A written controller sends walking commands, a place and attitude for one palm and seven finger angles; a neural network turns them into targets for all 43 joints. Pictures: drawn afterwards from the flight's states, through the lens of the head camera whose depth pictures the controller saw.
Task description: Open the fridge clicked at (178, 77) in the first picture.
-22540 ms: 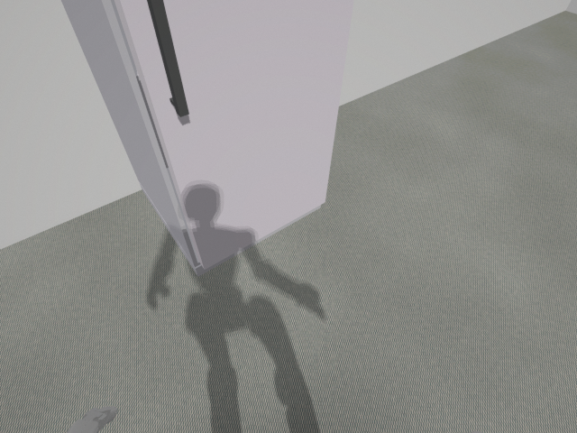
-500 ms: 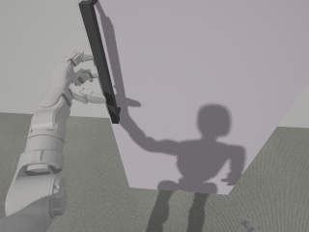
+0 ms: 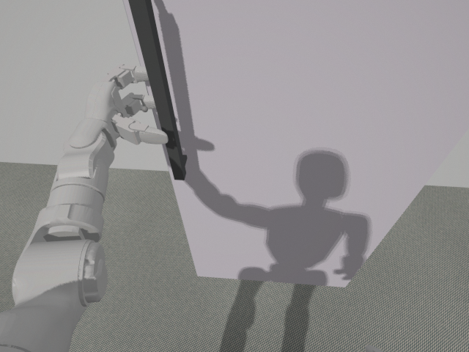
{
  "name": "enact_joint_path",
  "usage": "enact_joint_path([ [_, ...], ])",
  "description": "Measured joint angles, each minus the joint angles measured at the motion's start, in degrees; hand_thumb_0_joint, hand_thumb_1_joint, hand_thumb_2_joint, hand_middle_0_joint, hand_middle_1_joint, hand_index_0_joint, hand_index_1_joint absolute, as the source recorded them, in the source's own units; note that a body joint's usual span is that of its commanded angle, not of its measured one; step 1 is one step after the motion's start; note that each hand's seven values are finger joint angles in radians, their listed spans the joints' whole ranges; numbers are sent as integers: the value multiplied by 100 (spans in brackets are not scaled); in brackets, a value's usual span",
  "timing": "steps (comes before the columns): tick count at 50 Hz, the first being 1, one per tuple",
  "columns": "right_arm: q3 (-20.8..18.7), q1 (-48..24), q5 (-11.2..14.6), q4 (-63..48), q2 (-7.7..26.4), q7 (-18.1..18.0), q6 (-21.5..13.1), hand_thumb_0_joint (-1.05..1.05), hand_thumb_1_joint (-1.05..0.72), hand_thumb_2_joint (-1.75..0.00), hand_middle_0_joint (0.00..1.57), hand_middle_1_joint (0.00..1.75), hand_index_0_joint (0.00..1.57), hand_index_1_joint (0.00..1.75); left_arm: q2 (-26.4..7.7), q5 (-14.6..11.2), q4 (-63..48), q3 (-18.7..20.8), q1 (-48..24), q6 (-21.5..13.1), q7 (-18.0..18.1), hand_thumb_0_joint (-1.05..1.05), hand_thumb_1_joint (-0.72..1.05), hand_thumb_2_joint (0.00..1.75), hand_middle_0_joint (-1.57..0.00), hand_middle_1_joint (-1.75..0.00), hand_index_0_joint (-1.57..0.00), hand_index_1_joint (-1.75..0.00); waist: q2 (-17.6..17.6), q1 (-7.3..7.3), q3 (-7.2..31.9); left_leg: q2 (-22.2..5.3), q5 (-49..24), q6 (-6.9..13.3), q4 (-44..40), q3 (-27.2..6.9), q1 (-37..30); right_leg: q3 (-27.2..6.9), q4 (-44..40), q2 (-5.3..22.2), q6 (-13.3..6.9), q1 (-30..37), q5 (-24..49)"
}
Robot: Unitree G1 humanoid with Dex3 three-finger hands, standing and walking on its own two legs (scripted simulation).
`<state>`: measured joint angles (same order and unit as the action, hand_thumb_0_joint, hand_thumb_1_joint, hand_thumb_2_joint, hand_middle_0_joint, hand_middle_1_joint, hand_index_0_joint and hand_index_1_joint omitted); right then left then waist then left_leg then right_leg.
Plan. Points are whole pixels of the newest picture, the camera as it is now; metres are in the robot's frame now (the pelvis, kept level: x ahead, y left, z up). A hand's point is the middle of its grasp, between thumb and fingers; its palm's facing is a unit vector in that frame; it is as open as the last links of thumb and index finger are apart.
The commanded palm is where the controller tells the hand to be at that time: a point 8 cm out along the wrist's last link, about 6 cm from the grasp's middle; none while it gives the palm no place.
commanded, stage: slide the fingers in behind the handle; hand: left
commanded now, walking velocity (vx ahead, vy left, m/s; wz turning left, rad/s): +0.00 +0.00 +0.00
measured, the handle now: (167, 101) +0.49 +0.13 +0.19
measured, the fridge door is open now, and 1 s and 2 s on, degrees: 0 0 0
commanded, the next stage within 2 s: grip the handle and tug to test in 1.66 s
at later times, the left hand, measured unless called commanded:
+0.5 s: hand (153, 117) +0.43 +0.14 +0.20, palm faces -0.04 -1.00 +0.00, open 14.0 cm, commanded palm +0.41 +0.19 +0.20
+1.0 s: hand (174, 112) +0.43 +0.11 +0.21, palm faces -0.06 -1.00 +0.00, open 14.0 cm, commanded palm +0.41 +0.17 +0.20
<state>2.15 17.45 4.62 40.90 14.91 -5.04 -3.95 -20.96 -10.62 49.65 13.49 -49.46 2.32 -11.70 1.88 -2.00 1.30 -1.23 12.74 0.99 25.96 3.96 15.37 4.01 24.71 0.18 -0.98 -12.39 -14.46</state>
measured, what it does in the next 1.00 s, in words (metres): stands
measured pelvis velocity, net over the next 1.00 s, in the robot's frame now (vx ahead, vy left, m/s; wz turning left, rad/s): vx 0.01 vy -0.01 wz -0.01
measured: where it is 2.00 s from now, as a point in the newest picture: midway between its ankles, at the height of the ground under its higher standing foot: outside the picture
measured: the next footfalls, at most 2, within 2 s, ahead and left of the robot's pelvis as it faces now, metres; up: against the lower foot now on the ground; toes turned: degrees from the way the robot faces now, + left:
none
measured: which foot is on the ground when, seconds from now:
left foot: down 0.00-1.00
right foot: down 0.00-1.00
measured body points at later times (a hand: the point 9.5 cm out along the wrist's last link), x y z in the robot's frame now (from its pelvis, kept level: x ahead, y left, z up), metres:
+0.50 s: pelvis +0.00 +0.00 +0.00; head +0.00 -0.01 +0.45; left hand +0.42 +0.20 +0.20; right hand +0.12 -0.25 -0.10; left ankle +0.01 +0.11 -0.74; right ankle -0.02 -0.11 -0.74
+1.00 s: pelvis +0.01 -0.01 +0.00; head +0.01 -0.03 +0.45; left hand +0.43 +0.16 +0.21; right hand +0.13 -0.26 -0.11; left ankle +0.01 +0.11 -0.74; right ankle -0.02 -0.11 -0.74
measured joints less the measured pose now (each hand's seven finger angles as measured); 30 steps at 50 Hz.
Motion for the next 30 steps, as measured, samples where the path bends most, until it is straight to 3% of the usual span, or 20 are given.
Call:
enact_joint_path([
  [6,-9,58,12,-22,-2,43,-63,1,-90,-90,20,30,20,30,166,-58,-276,-100,207,-79,35,-1,-50,30,-34,-124,-33,-123,17,-1,27,8,5,19,-13,58,-52,-60,6,10,21,22,8],
  [17,-4,-44,2,-224,-55,104,9,1,-90,-90,20,30,20,30,364,11,-1142,90,804,180,269,-1,-50,30,-31,-121,-30,-120,9,0,69,-30,-9,7,-145,179,-269,-184,-82,-32,14,168,44],
  [24,-1,-222,40,-229,-28,40,70,1,-90,-90,20,30,20,30,358,-2,-1253,-185,717,541,300,-1,-50,30,-31,-121,-30,-120,2,97,-8,-29,-22,-17,-109,50,-259,-56,-113,-35,-11,240,43],
  [30,-9,-359,13,-223,-27,32,61,1,-90,-90,20,30,20,30,506,-68,-1360,-303,627,551,348,-1,-51,30,-30,-120,-30,-120,18,115,-12,-16,-52,-30,-142,8,-238,-16,-118,-27,-25,219,43],
])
